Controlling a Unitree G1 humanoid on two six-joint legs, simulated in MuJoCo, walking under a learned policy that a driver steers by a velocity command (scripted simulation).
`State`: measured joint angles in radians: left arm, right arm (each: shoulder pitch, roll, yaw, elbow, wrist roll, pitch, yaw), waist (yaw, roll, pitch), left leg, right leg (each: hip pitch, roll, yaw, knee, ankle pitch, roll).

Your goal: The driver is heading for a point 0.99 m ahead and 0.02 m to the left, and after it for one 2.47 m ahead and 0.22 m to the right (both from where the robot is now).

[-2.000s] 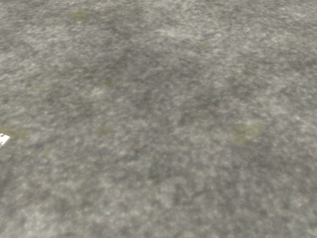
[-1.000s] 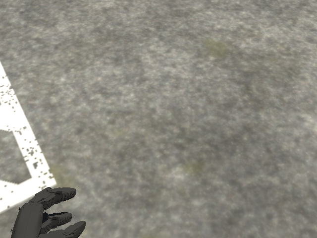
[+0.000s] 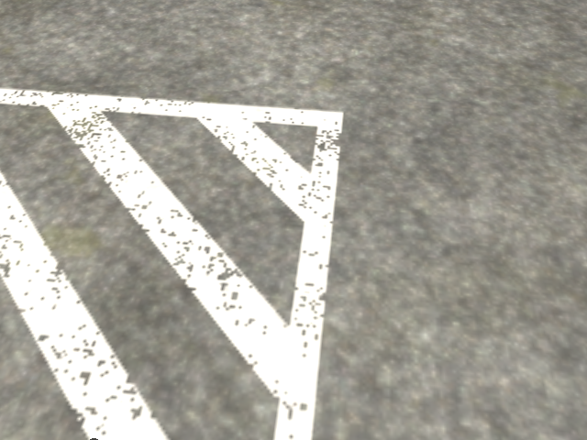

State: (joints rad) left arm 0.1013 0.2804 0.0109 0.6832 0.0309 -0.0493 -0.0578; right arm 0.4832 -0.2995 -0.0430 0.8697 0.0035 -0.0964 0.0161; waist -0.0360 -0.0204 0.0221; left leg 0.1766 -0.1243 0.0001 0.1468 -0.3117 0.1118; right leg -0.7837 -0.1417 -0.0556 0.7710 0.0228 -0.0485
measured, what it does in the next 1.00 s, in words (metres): walks ahead: right foot, then left foot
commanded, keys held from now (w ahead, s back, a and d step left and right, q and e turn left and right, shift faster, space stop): w+shift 1.00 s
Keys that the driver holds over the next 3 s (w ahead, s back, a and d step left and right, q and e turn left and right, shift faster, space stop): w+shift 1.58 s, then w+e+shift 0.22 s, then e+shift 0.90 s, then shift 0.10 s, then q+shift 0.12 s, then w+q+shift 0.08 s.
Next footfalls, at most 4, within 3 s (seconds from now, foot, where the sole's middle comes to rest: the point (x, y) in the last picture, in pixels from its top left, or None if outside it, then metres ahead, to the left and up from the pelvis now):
0.12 right None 0.36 -0.10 -0.76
0.56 left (252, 304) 0.81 0.12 -0.76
1.02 right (307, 173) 1.28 -0.05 -0.76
1.46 left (246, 83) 1.73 0.15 -0.76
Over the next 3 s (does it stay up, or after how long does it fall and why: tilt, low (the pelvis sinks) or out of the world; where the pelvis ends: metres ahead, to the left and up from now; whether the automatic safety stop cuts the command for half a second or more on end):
stays up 2.26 -0.04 0.02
